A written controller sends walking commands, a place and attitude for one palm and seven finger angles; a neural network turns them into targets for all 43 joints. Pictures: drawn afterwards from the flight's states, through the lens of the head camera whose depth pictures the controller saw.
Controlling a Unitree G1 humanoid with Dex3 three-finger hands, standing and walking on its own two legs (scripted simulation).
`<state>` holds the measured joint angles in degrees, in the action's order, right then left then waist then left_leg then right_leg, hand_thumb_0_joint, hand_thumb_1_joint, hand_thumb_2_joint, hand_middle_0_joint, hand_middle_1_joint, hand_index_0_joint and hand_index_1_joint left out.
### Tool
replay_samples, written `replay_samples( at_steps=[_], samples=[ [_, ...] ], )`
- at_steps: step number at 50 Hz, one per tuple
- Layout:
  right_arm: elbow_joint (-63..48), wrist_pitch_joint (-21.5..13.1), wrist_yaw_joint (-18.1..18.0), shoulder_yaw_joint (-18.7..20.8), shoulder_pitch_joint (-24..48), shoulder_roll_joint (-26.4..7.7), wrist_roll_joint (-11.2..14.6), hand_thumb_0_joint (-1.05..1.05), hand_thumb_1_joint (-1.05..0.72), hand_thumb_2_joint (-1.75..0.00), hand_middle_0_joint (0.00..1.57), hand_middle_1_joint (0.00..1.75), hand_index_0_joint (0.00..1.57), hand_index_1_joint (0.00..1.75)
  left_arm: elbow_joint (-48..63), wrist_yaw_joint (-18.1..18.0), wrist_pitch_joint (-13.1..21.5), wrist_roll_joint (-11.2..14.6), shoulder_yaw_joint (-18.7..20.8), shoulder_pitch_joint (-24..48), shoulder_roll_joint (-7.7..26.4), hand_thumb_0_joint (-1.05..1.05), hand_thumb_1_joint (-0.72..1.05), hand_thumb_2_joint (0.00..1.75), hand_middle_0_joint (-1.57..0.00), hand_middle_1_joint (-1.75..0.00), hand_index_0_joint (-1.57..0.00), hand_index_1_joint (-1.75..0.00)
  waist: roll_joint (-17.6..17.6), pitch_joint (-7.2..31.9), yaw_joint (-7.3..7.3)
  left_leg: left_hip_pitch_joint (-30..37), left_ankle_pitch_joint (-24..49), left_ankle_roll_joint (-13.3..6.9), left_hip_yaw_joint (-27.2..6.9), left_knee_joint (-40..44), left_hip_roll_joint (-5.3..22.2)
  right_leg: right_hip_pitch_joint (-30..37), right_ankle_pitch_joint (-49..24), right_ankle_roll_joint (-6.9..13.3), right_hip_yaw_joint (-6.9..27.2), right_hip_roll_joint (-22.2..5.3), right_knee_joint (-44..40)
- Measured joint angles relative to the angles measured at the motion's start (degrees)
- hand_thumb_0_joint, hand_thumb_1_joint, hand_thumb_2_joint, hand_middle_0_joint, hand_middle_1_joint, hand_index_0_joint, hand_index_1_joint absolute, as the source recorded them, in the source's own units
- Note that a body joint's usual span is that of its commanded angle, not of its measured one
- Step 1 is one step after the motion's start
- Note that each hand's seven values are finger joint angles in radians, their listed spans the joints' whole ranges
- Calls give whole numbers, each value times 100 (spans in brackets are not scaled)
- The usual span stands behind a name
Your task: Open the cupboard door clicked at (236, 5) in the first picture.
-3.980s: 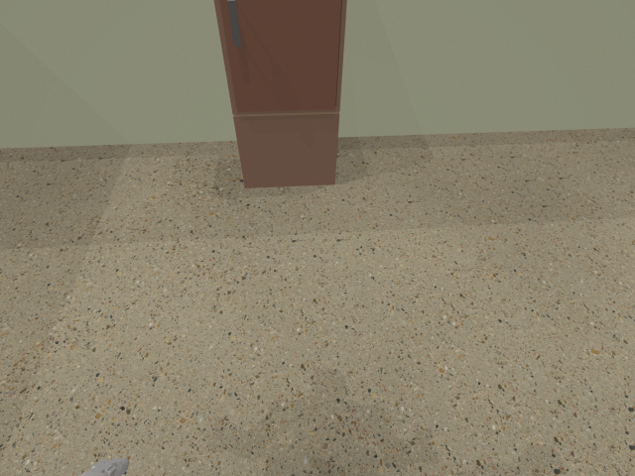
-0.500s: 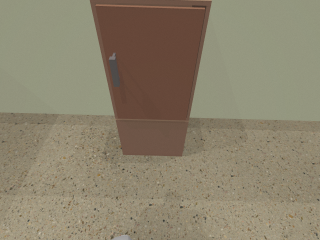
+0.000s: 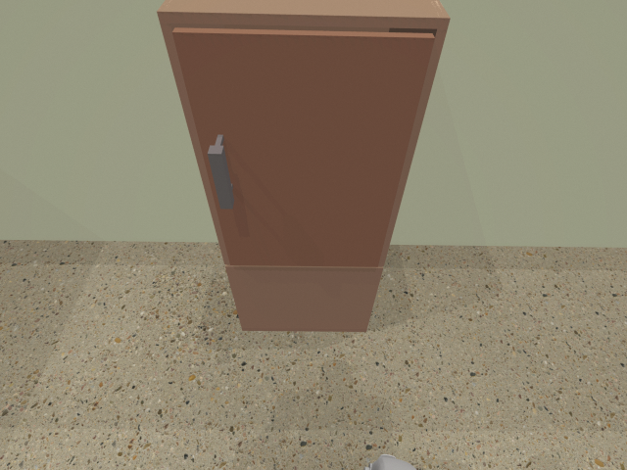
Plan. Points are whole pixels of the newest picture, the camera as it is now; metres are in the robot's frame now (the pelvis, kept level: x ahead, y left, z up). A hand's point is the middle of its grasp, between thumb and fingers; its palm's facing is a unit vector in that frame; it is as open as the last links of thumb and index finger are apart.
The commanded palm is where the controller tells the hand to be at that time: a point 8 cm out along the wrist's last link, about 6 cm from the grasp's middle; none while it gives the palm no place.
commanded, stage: come to a stop and stand still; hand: left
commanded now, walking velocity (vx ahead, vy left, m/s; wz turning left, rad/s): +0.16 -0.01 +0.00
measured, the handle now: (223, 172) +0.63 +0.20 -0.01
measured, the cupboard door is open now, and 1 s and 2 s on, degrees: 0 0 0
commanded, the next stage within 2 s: look again from close up in 1.20 s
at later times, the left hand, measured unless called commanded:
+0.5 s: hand out of the picture +0.12 +0.18 -0.18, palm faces +0.07 -0.97 -0.22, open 7.3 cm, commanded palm none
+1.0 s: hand out of the picture +0.02 +0.17 -0.18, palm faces +0.02 -0.98 -0.18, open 7.4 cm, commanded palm none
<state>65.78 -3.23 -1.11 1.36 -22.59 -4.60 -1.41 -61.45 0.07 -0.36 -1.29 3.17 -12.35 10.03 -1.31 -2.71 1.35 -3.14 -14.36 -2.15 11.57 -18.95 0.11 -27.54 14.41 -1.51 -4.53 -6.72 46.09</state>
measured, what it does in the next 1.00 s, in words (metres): steps on the spot: right foot, then left foot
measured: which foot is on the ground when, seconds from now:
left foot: down 0.00-0.12, up 0.14-0.50, down 0.52-1.00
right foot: up 0.00-0.10, down 0.12-0.54, up 0.56-0.78, down 0.80-1.00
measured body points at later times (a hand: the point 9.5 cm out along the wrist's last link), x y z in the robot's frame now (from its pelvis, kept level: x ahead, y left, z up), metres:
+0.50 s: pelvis +0.05 -0.01 -0.01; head +0.08 +0.00 +0.44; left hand +0.12 +0.23 -0.16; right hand +0.14 -0.25 -0.16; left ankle +0.05 +0.12 -0.74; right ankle +0.11 -0.13 -0.74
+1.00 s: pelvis +0.03 +0.01 +0.00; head +0.03 +0.00 +0.45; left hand +0.02 +0.23 -0.16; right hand +0.04 -0.22 -0.16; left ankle +0.06 +0.12 -0.74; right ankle +0.02 -0.11 -0.74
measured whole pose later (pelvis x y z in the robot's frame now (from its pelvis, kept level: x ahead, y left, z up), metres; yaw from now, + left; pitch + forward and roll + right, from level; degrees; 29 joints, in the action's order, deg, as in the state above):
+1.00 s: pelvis +0.03 +0.01 +0.00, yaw +0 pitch -2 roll +1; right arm 64.4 0.3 -1.2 0.8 -13.2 -9.8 -0.4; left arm -65.1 -1.5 -0.5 -0.3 -0.5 -16.7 7.7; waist 0.5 -2.1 0.3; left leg -10.6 -9.7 -0.5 5.0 -22.5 0.8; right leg -8.4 14.2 0.0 -2.0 -1.2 24.8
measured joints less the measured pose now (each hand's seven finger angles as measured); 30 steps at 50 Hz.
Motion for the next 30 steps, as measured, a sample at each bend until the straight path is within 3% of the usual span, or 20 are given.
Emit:
replay_samples(
  at_steps=[3,6,10,13,20,24,26,30],
  samples=[
    [90,48,9,25,-95,14,-26,0,-91,-90,21,30,20,30,67,7,38,2,-17,148,-45,1,93,90,-19,-30,-20,-30,95,-54,99,72,-298,121,8,-259,79,306,41,72,-97,101,-674],
    [166,87,15,32,-198,-5,7,0,-91,-90,21,30,20,30,136,6,213,-15,-49,215,-95,1,92,90,-19,-30,-20,-30,177,-67,109,-79,-839,258,-24,-1043,239,756,-447,237,-216,243,-1358],
    [139,287,-39,29,71,-168,92,1,-91,-90,20,30,20,29,182,-128,330,67,-107,340,-279,0,93,90,-19,-30,-20,-30,421,-149,125,-923,-1620,294,-625,-2851,323,892,-90,460,-431,412,-1215],
    [-11,416,-74,81,386,-270,115,1,-91,-90,20,30,20,29,240,-207,211,44,-110,459,-288,-1,94,90,-20,-30,-20,-30,398,-137,59,-1400,-1567,357,-796,-3240,281,1004,-168,463,-469,412,-1454],
    [-559,565,-16,207,1180,-571,72,0,-92,-90,20,30,19,29,385,-208,-9,-14,-64,553,-186,0,93,90,-20,-30,-20,-30,247,-219,-134,-1890,-1236,488,-920,-3175,205,1004,-355,382,-408,284,-1672],
    [-823,488,10,210,1432,-657,70,0,-92,-90,20,30,19,29,390,-178,-102,-30,-27,428,-35,0,92,90,-20,-30,-20,-30,116,-203,-193,-1552,-793,474,-876,-2262,207,926,-395,263,-348,227,-1603],
    [-913,407,24,179,1427,-693,59,0,-92,-90,20,30,19,29,378,-160,-156,3,-16,315,38,0,92,90,-20,-30,-20,-30,107,-131,-197,-1184,-310,413,-858,-1421,245,819,-323,174,-348,238,-1402],
    [-920,395,5,71,1339,-531,-12,0,-92,-90,20,30,19,29,284,-134,-305,33,15,171,225,1,91,90,-20,-30,-20,-30,-149,-88,-246,-1093,-138,136,-784,-1231,96,617,750,87,81,310,-577]
  ],
)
